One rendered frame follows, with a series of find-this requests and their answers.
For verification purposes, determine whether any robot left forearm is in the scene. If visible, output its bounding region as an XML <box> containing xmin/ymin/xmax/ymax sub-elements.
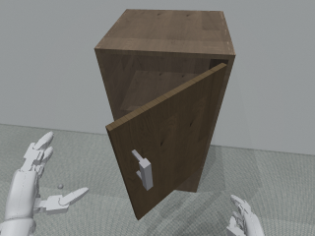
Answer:
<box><xmin>0</xmin><ymin>217</ymin><xmax>36</xmax><ymax>236</ymax></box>

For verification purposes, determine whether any handle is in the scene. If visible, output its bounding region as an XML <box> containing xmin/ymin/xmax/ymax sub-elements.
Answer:
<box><xmin>132</xmin><ymin>149</ymin><xmax>154</xmax><ymax>191</ymax></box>

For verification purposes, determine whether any cupboard door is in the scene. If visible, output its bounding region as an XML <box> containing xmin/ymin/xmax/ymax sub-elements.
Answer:
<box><xmin>105</xmin><ymin>63</ymin><xmax>227</xmax><ymax>221</ymax></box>

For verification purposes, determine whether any right robot hand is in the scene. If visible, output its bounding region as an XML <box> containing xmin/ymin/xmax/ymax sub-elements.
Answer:
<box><xmin>226</xmin><ymin>195</ymin><xmax>265</xmax><ymax>236</ymax></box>

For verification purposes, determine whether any left robot hand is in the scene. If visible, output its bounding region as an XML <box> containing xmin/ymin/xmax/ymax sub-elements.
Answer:
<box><xmin>4</xmin><ymin>131</ymin><xmax>89</xmax><ymax>221</ymax></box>

